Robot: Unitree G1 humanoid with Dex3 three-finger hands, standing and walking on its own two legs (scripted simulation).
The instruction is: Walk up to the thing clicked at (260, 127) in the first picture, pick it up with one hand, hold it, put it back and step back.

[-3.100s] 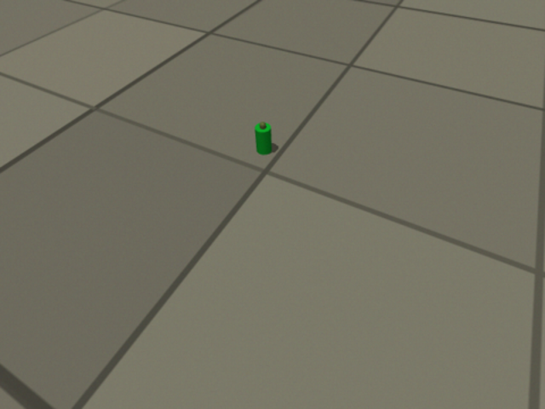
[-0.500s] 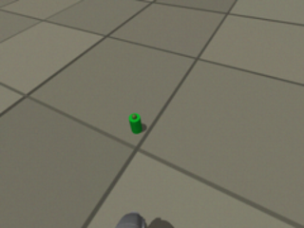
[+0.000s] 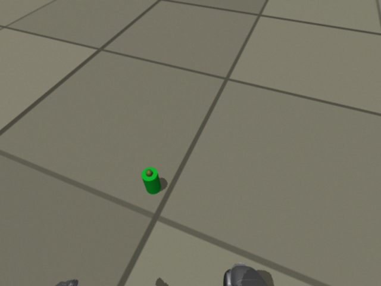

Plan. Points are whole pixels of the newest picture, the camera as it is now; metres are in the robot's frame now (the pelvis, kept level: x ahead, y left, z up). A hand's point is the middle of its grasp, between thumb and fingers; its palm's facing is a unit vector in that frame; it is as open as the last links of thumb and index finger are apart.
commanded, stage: walk up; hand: left
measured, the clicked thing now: (151, 179) +0.72 +0.25 -0.67
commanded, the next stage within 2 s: none
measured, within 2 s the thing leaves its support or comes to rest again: neither
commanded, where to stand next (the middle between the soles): +0.37 +0.03 m, yaw +1 degrees
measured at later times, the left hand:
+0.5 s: hand (77, 267) +0.19 +0.30 -0.15, palm faces -0.01 -0.92 -0.38, open 7.4 cm
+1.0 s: hand (113, 195) +0.38 +0.25 -0.15, palm faces -0.05 -0.92 -0.39, open 7.4 cm
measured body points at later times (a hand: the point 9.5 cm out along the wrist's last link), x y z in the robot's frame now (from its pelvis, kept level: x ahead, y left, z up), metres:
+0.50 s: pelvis +0.17 +0.01 -0.01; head +0.18 +0.02 +0.43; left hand +0.19 +0.35 -0.13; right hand +0.25 -0.32 -0.11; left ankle +0.24 +0.14 -0.74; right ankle +0.14 -0.13 -0.73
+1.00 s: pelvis +0.28 -0.01 -0.02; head +0.31 -0.03 +0.43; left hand +0.38 +0.29 -0.13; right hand +0.35 -0.32 -0.16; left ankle +0.27 +0.13 -0.72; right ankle +0.36 -0.13 -0.74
